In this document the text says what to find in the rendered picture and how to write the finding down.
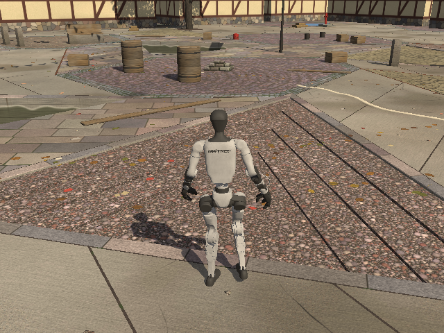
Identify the right robot forearm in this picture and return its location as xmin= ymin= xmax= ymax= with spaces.
xmin=251 ymin=166 xmax=268 ymax=194

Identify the right robot upper arm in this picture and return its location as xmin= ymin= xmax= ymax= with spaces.
xmin=234 ymin=139 xmax=257 ymax=177

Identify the robot left hand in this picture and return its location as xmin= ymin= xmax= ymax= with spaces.
xmin=181 ymin=187 xmax=197 ymax=201

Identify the robot right thigh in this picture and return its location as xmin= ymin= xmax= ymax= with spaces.
xmin=231 ymin=192 xmax=246 ymax=235

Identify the robot right hand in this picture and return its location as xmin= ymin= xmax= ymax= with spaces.
xmin=256 ymin=190 xmax=272 ymax=210

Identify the left robot forearm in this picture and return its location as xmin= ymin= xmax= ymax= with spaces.
xmin=182 ymin=167 xmax=194 ymax=190

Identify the left robot upper arm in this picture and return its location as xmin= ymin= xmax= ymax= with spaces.
xmin=187 ymin=140 xmax=205 ymax=178

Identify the robot left foot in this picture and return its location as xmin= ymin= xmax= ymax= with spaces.
xmin=205 ymin=268 xmax=221 ymax=287

